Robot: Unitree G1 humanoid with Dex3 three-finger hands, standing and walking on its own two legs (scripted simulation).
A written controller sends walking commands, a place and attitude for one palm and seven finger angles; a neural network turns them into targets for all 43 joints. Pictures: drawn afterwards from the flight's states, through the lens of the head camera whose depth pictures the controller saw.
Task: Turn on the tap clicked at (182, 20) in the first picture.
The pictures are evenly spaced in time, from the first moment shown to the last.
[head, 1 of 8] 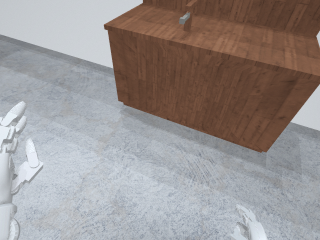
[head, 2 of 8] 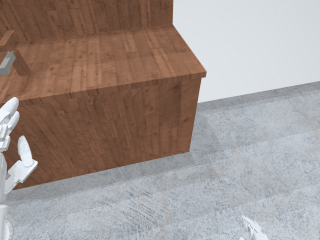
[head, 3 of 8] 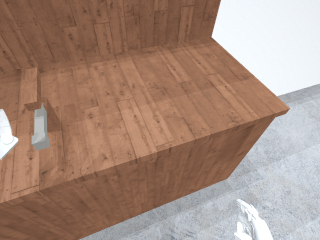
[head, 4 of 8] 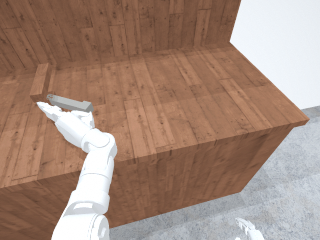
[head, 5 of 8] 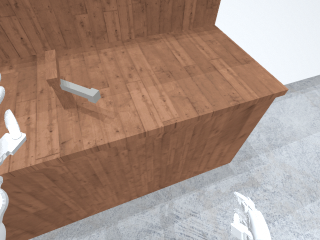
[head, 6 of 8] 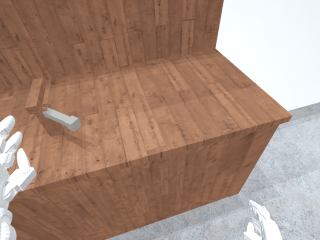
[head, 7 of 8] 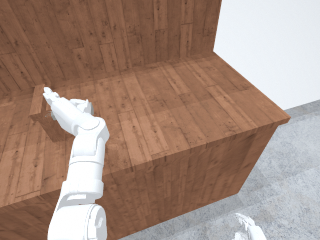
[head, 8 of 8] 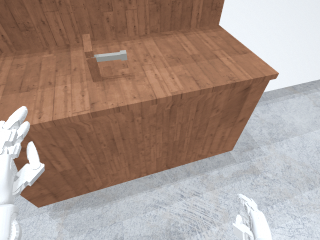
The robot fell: no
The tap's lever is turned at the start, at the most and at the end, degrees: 0 87 86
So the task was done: yes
